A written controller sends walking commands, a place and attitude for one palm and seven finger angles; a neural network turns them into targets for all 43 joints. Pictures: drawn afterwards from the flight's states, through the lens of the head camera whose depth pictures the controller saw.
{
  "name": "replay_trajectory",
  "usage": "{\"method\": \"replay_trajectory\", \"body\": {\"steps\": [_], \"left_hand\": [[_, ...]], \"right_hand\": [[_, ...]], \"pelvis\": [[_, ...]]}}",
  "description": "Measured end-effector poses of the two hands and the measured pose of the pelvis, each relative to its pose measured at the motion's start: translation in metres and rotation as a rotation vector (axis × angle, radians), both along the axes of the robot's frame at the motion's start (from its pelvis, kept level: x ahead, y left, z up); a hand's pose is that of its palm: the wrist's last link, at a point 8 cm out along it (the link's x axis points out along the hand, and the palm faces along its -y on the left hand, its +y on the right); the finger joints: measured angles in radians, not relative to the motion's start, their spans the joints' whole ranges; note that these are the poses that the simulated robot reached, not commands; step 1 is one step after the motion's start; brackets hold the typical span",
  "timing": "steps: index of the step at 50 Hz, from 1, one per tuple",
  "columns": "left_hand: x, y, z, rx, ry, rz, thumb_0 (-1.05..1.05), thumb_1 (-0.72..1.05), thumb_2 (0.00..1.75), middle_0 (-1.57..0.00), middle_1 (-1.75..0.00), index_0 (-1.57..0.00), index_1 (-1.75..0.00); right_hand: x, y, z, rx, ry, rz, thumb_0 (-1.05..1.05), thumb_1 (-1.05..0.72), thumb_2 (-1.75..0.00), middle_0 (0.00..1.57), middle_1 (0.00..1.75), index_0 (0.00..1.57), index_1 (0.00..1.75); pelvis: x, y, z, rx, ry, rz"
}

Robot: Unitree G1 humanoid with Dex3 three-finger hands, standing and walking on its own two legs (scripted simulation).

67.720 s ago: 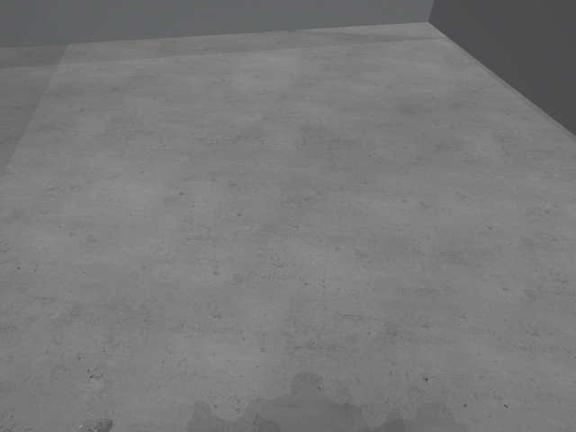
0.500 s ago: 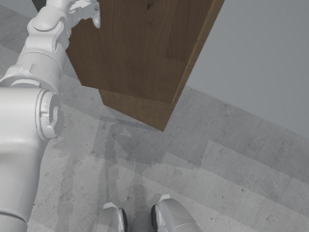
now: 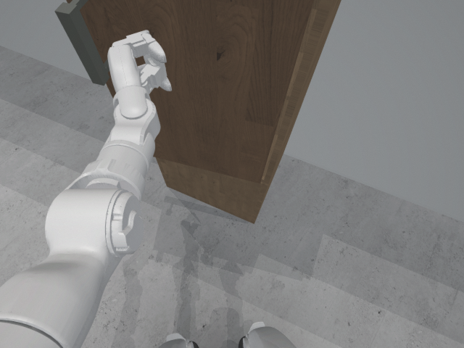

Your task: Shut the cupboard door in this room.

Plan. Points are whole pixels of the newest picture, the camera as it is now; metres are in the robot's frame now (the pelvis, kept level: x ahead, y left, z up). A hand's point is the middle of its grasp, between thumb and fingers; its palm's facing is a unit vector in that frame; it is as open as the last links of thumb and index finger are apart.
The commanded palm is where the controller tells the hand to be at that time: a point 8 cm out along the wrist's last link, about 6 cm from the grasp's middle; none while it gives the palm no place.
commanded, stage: pull the fist back off the door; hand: left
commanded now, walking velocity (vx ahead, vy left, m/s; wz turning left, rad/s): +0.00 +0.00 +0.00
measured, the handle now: (92, 41) +0.64 +0.15 +0.12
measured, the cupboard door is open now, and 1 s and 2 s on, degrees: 9 9 9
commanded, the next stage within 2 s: draw the hand back to the body in 0.40 s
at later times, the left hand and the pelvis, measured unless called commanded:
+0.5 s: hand (169, 105) +0.47 +0.03 +0.13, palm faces +0.10 -0.99 -0.03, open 3.1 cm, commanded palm +0.45 +0.07 +0.12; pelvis -0.01 -0.01 +0.01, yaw +2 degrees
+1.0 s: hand (91, 162) +0.37 +0.12 +0.16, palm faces +0.13 -0.99 +0.00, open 3.1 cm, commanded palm +0.32 +0.17 +0.16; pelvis -0.02 -0.01 +0.03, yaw +0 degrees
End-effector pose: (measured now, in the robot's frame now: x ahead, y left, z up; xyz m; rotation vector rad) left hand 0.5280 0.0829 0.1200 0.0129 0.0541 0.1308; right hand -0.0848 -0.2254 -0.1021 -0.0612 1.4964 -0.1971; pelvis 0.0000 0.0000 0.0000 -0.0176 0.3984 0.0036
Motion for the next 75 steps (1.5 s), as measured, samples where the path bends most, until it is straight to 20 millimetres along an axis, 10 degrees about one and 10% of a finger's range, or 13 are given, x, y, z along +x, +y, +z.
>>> {"method": "replay_trajectory", "body": {"steps": [20, 31, 42, 51, 61, 75], "left_hand": [[-0.084, 0.001, 0.000, 0.006, -0.059, -0.025, 0.02, 0.90, 0.90, -1.30, -1.50, -1.30, -1.50], [-0.087, -0.003, 0.016, -0.009, -0.056, -0.008, 0.02, 0.90, 0.90, -1.30, -1.50, -1.30, -1.50], [-0.142, 0.056, 0.014, 0.002, -0.092, 0.031, 0.02, 0.90, 0.90, -1.30, -1.50, -1.30, -1.50], [-0.196, 0.091, 0.037, 0.002, -0.121, 0.000, 0.02, 0.90, 0.90, -1.29, -1.48, -1.28, -1.48], [-0.266, 0.127, 0.052, 0.199, -0.127, -0.024, 0.01, 0.90, 0.90, -1.11, -1.29, -1.11, -1.29], [-0.335, 0.194, 0.076, 0.329, -0.121, 0.180, 0.02, 0.89, 0.90, -0.74, -0.89, -0.74, -0.89]], "right_hand": [[0.137, -0.036, -0.001, -0.061, -0.343, 0.132, 0.01, -0.91, -0.90, 0.20, 0.30, 0.20, 0.30], [0.123, -0.023, -0.007, -0.028, -0.370, 0.116, 0.01, -0.91, -0.90, 0.20, 0.30, 0.20, 0.30], [0.091, -0.030, 0.002, -0.037, -0.325, 0.046, 0.01, -0.91, -0.90, 0.20, 0.30, 0.20, 0.30], [0.167, -0.034, 0.029, -0.090, -0.555, 0.103, 0.02, -0.91, -0.90, 0.20, 0.30, 0.20, 0.30], [0.264, 0.007, 0.080, -0.061, -0.815, 0.193, 0.01, -0.91, -0.90, 0.20, 0.30, 0.20, 0.30], [0.275, 0.050, 0.072, 0.007, -0.778, 0.288, 0.01, -0.90, -0.90, 0.20, 0.30, 0.21, 0.30]], "pelvis": [[-0.001, -0.005, 0.012, 0.021, -0.145, 0.020], [-0.017, -0.008, 0.011, 0.029, -0.155, 0.013], [-0.014, -0.009, 0.025, 0.027, -0.246, -0.020], [-0.015, -0.005, 0.034, 0.022, -0.333, -0.005], [-0.013, 0.003, 0.046, 0.024, -0.418, 0.008], [-0.001, 0.015, 0.050, 0.022, -0.446, 0.027]]}}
